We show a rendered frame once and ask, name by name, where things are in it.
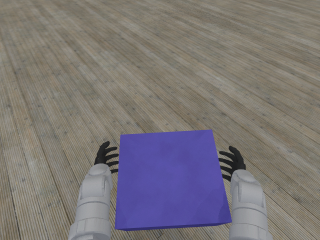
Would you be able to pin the carton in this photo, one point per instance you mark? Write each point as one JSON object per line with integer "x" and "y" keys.
{"x": 169, "y": 180}

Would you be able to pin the robot right forearm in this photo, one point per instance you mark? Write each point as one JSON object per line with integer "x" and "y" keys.
{"x": 248, "y": 208}

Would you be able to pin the robot left hand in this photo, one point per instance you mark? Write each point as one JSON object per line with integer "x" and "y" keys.
{"x": 101, "y": 157}

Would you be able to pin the robot left forearm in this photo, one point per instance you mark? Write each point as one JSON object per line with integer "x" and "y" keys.
{"x": 93, "y": 206}

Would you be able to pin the robot right hand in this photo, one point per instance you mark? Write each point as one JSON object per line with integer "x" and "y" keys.
{"x": 237, "y": 164}

